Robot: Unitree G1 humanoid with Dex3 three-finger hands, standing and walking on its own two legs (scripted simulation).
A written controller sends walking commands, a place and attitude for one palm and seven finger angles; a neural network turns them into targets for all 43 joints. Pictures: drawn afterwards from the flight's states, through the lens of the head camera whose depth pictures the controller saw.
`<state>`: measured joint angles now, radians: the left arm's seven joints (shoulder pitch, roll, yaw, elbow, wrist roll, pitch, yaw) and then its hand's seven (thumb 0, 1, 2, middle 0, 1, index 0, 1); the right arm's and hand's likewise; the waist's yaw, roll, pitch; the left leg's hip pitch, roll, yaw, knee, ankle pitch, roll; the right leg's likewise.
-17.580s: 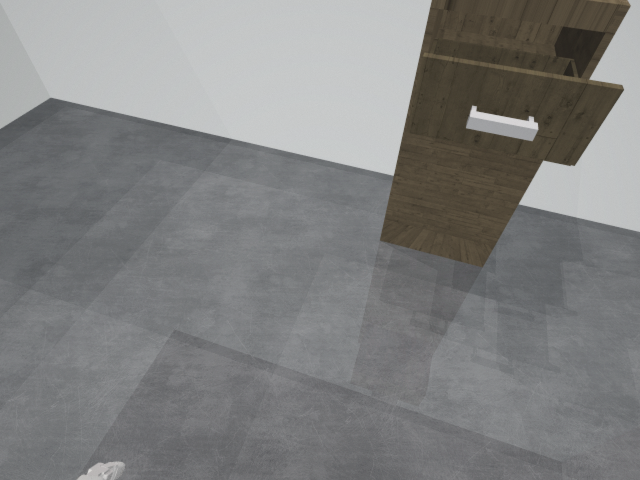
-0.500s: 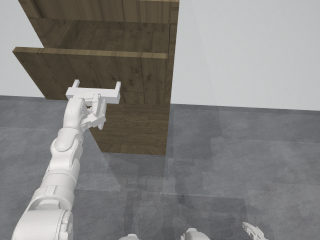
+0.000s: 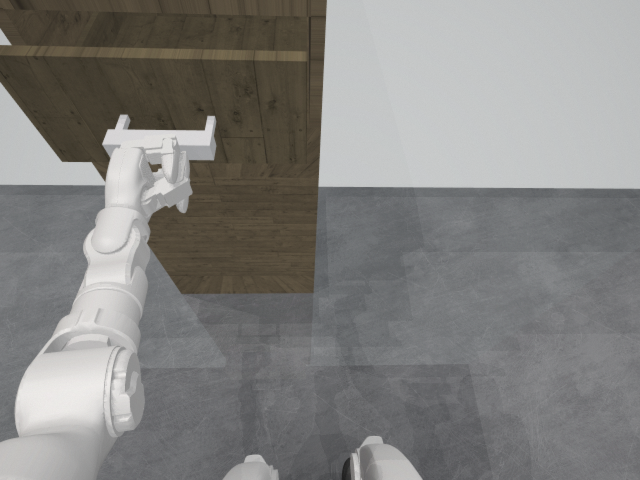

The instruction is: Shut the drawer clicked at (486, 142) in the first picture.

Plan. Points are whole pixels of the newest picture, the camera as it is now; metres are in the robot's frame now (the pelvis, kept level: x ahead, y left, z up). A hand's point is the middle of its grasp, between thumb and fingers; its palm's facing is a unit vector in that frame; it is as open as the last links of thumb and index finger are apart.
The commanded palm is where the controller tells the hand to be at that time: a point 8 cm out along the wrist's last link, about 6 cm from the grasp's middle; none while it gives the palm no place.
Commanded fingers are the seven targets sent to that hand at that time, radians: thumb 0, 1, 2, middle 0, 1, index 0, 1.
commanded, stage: push the drawer shut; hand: left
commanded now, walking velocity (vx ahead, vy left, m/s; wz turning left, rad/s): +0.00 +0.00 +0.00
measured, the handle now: (164, 133) +0.55 +0.18 +0.08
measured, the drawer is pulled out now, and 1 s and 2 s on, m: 0.09 0.00 0.00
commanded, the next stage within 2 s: pull the fist back off the drawer in 1.12 s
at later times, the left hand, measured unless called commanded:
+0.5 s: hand (193, 143) +0.53 +0.15 +0.08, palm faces -0.03 -1.00 -0.03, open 3.0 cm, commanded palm +0.52 +0.19 +0.08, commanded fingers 0.00 0.90 0.90 -1.40 -1.60 -1.40 -1.60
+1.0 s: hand (191, 127) +0.56 +0.15 +0.08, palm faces -0.02 -1.00 -0.04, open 3.0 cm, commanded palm +0.58 +0.18 +0.08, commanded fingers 0.00 0.90 0.90 -1.40 -1.60 -1.40 -1.60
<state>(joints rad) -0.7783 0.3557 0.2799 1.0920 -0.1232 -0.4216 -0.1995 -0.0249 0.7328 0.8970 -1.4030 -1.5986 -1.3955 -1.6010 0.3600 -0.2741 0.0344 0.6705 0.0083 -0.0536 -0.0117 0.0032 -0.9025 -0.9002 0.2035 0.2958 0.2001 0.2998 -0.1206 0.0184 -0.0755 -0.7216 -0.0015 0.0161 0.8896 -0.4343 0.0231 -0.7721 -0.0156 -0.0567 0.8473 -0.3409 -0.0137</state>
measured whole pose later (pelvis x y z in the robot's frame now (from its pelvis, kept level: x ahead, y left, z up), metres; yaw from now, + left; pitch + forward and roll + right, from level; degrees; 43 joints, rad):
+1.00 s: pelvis +0.00 +0.01 -0.02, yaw +0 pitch +23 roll -3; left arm -1.16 0.54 0.34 1.36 0.00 -0.36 -0.14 -0.01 0.64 0.94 -1.40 -1.60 -1.39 -1.60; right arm 0.44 -0.28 0.06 0.66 -0.06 0.01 0.02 0.00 -0.90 -0.90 0.20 0.30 0.20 0.30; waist -0.24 0.04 -0.09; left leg -0.94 0.01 -0.02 0.99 -0.46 0.03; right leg -0.95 -0.01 -0.09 0.89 -0.34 -0.01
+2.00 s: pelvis +0.03 +0.01 +0.00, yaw -2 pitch +21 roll -2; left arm -0.94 0.44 0.37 1.16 -0.04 -0.37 -0.12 0.02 0.87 0.90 -1.40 -1.60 -1.40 -1.60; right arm 0.44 -0.27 0.04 0.60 -0.03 0.06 0.04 0.00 -0.90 -0.90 0.20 0.30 0.20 0.30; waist -0.19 0.04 -0.10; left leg -0.81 0.02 0.03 0.92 -0.48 0.03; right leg -0.85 0.01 -0.04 0.84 -0.36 0.00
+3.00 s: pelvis +0.04 +0.00 +0.05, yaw +0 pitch -3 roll +0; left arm 0.26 0.30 0.17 -0.21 -0.06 -0.08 0.09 0.02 0.89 0.89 -1.41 -1.60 -1.40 -1.60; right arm 0.19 -0.22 0.06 0.61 0.01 -0.05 -0.05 0.01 -0.90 -0.90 0.20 0.30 0.20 0.30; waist 0.05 0.08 0.01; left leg -0.06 -0.01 0.01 0.41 -0.30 0.02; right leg -0.13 -0.01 -0.05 0.42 -0.24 0.00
